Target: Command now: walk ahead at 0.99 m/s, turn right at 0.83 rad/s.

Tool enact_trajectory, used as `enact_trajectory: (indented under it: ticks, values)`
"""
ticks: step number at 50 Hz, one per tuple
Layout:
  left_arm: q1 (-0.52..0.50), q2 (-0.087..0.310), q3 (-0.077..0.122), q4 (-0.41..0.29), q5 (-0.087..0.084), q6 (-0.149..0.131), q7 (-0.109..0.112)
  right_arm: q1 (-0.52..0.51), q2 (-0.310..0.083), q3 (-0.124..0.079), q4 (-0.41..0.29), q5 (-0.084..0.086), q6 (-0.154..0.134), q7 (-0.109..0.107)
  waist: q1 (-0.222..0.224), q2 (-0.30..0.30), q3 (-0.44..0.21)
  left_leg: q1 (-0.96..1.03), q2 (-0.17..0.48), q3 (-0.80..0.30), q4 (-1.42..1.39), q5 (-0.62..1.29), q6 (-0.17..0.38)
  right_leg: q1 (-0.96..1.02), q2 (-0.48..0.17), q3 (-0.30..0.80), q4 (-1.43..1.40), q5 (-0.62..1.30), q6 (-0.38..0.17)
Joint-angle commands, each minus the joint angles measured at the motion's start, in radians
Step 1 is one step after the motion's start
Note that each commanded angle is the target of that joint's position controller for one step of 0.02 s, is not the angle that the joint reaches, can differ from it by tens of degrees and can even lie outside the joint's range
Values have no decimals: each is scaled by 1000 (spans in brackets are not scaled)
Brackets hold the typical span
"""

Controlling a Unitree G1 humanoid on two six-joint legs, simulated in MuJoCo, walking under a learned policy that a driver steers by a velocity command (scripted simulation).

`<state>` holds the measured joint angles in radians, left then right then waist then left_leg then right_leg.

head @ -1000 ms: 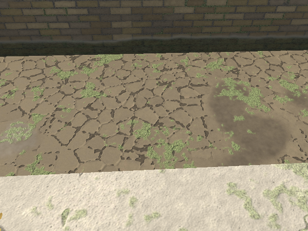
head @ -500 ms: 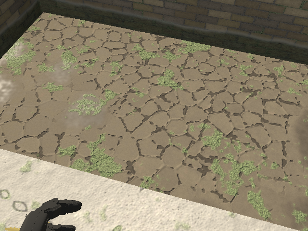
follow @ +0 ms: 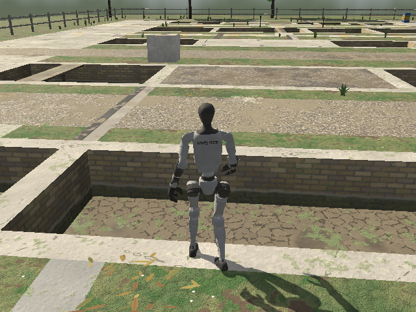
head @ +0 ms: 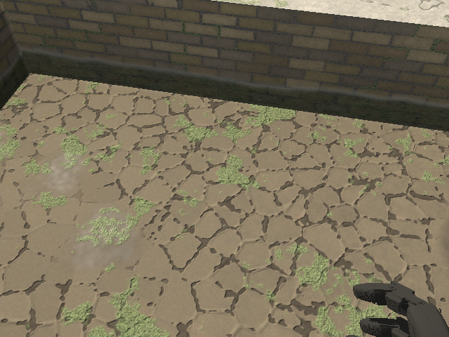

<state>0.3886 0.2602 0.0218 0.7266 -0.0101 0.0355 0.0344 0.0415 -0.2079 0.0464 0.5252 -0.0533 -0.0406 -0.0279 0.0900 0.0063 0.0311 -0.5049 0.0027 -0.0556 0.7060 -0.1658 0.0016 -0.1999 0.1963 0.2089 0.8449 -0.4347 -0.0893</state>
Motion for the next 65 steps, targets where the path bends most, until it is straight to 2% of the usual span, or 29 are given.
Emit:
enact_trajectory:
  ticks: [1,3,6,10,13,18,19,20,21,22,23,24,30,33,34,35,36,39,41,44,45,46,47,49,55,61,62,64,65]
  values:
    - [83,73,34,-122,1,4,20,225,-156,-66,-14,17,5,5,-80,345,-333,660,371,-300,57,1117,141,-403,-28,6,530,-128,60]
    - [-32,102,54,-122,21,2,18,184,-120,-56,-35,25,6,-3,-102,176,-233,432,336,-242,-18,1064,133,-408,-57,-27,614,-33,95]
    - [-127,53,37,-157,23,52,16,124,-115,-47,-33,12,-12,7,-50,163,-134,217,322,-107,-48,962,140,-415,-102,-63,629,50,78]
    - [-210,12,17,-159,58,67,6,166,-175,-66,21,6,-23,10,-19,93,-173,243,402,-59,31,1042,136,-527,-171,-78,588,111,27]
    - [-305,13,4,-189,44,57,-8,129,-195,-77,25,-5,-4,5,-18,80,-159,192,417,91,17,872,59,-467,-258,-134,287,181,-7]
    - [-300,21,-1,-199,14,58,-14,76,-233,-102,51,-19,71,10,15,141,-247,192,376,277,130,736,13,-228,-211,-261,119,172,-62]
    - [-267,15,-9,-173,11,38,-18,91,-195,-96,30,-7,99,7,14,-10,-301,135,291,306,259,577,-20,-101,-212,-244,51,556,-72]
    - [-210,43,-11,-126,-4,20,-14,97,-123,-75,-4,-28,131,3,19,-304,-342,-24,142,317,444,-31,-57,13,-202,-197,52,958,-79]
    - [-263,78,-9,-127,-14,15,-13,100,-36,-46,-32,-39,144,-6,-10,-474,-359,-204,50,220,583,-605,-99,37,-289,-39,42,1107,-127]
    - [-301,66,-18,-169,-3,17,-11,33,-27,-38,-51,-17,137,-16,16,-330,-365,-221,30,82,664,-595,-122,-41,-354,42,-4,1058,-117]
    - [-278,104,-12,-172,5,31,5,-2,-67,-56,-50,50,106,-18,17,-238,-376,-186,-25,17,697,-511,-122,-90,-400,135,-141,766,-120]
    - [-347,116,-10,-192,28,39,8,-24,-76,-65,-48,80,92,-26,-13,-176,-311,-209,-69,-55,722,-403,-113,-168,-439,164,-199,562,-119]
    - [-431,40,-21,-232,57,-50,14,36,-68,-83,-16,47,126,-5,-68,-88,-207,22,-16,-34,519,-322,-9,-346,-483,136,-357,190,-38]
    - [-440,32,-2,-212,39,-48,8,148,-40,-69,30,61,135,35,-104,-122,-187,373,-25,114,95,-369,96,-391,-396,-86,-420,126,90]
    - [-459,-29,-15,-217,41,-31,8,260,10,-57,66,55,140,47,-158,-27,-158,484,-67,118,22,-231,137,-467,-254,-247,-226,136,172]
    - [-514,-55,-25,-282,30,-16,6,187,-90,-76,42,86,148,46,-157,265,-43,342,89,-265,-121,-204,232,-624,-138,-343,9,68,196]
    - [-632,-9,-16,-354,31,-23,1,94,-161,-103,-23,95,151,26,-216,331,-8,149,208,-603,-315,-488,294,-663,-167,-203,121,32,183]
    - [-559,16,-5,-346,5,-49,-33,-156,-126,-81,-117,66,112,-4,-67,96,-44,-26,139,-450,-316,-320,180,-391,-188,-164,150,177,193]
    - [-482,-16,-15,-312,22,-47,-35,-158,-118,-82,-124,68,90,11,-62,113,-98,-49,58,-331,-307,-158,148,-168,-173,-224,58,165,182]
    - [-403,-30,-12,-281,-4,-36,-29,-88,-113,-103,-108,87,90,30,-39,42,-86,28,3,-292,-219,-164,140,48,-198,-209,-287,199,157]
    - [-306,-15,-9,-245,34,-42,-23,-45,-54,-96,-113,91,83,34,-34,-133,-133,-104,-65,-224,-36,-225,98,234,-297,-128,-238,348,130]
    - [-253,88,28,-230,53,-36,-19,-91,-32,-88,-144,108,77,31,30,-351,-137,-314,-121,-101,126,-346,66,250,-454,117,-419,32,89]
    - [-216,130,41,-232,64,-38,-9,-153,-79,-111,-158,91,72,27,50,-249,-93,-380,-108,-131,296,-308,45,170,-534,267,-517,-163,61]
    - [-331,96,18,-248,70,-50,0,-131,-85,-117,-143,67,72,25,-58,-145,-96,-363,-71,-142,445,-205,17,36,-562,235,-507,-156,32]
    - [-408,104,16,-240,49,-77,-3,-78,-121,-114,-113,61,141,37,-131,-153,-134,-152,-26,-3,594,-60,-57,-217,-522,-103,-522,-47,38]
    - [-323,180,64,-199,14,-69,-5,-56,-116,-91,-119,76,132,48,-101,-172,-153,176,44,154,163,-201,18,-208,-555,-299,-537,-95,68]
    - [-342,165,63,-199,4,-57,-5,10,-105,-89,-91,79,129,50,-133,-120,-152,251,44,170,58,-164,37,-213,-534,-342,-471,-122,80]
    - [-414,-7,14,-231,14,-24,9,217,-40,-63,13,54,119,72,-198,217,-30,367,-14,79,-73,-244,80,-463,-356,-442,-17,-157,128]
    - [-501,-34,-6,-329,33,-5,21,214,-154,-78,-23,73,129,66,-216,476,57,372,127,-251,-166,-106,149,-828,-237,-347,248,-249,161]
